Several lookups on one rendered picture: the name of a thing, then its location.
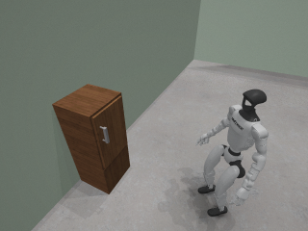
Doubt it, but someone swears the right robot shin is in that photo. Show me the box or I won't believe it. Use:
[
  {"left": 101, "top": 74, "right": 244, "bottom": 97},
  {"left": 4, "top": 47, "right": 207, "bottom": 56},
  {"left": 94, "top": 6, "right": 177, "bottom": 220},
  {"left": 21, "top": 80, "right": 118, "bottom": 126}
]
[{"left": 203, "top": 172, "right": 215, "bottom": 189}]

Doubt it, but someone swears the robot right forearm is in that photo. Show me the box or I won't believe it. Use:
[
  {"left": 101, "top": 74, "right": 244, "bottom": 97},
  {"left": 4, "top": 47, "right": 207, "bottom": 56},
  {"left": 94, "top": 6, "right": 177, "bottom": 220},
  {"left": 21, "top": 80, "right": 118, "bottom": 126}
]
[{"left": 207, "top": 121, "right": 226, "bottom": 137}]

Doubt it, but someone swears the cupboard door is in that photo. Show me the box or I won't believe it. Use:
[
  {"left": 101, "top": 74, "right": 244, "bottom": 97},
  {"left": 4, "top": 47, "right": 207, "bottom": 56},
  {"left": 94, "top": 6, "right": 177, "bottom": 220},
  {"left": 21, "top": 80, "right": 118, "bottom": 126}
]
[{"left": 91, "top": 96, "right": 128, "bottom": 168}]

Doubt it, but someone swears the robot left hand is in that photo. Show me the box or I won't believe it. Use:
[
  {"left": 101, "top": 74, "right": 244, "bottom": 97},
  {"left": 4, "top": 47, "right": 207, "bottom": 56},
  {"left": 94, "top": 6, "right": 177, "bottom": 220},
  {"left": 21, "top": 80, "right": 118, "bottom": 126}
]
[{"left": 229, "top": 186, "right": 250, "bottom": 206}]

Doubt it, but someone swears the robot right hand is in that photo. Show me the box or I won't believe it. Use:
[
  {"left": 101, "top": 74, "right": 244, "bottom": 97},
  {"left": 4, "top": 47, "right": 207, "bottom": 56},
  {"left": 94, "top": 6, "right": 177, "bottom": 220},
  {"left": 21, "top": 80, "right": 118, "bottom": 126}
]
[{"left": 195, "top": 133, "right": 211, "bottom": 146}]

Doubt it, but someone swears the robot right thigh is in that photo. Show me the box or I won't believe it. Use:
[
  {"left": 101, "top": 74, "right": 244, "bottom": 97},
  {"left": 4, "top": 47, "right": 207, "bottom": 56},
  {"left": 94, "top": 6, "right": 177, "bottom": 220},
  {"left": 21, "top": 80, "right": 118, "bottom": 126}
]
[{"left": 203, "top": 144, "right": 227, "bottom": 178}]

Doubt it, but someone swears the robot right upper arm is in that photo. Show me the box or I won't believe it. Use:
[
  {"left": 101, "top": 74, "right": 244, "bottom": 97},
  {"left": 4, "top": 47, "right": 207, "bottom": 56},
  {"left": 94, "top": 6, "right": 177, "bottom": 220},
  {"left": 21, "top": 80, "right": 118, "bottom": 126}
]
[{"left": 222, "top": 104, "right": 242, "bottom": 127}]

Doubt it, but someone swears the handle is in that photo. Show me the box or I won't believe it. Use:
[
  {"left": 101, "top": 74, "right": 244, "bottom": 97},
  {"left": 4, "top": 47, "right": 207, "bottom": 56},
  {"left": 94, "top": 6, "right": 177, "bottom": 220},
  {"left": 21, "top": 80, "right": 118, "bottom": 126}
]
[{"left": 99, "top": 126, "right": 110, "bottom": 143}]

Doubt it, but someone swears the robot left upper arm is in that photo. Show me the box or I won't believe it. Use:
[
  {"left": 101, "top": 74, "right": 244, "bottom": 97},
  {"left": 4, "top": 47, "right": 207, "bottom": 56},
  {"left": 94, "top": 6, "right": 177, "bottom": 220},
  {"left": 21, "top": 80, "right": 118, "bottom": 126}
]
[{"left": 251, "top": 123, "right": 269, "bottom": 163}]

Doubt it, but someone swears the robot left forearm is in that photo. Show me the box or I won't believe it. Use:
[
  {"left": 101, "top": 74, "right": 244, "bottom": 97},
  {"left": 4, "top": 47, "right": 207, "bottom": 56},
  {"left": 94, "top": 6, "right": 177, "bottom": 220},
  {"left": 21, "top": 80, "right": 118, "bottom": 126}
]
[{"left": 242, "top": 156, "right": 267, "bottom": 190}]

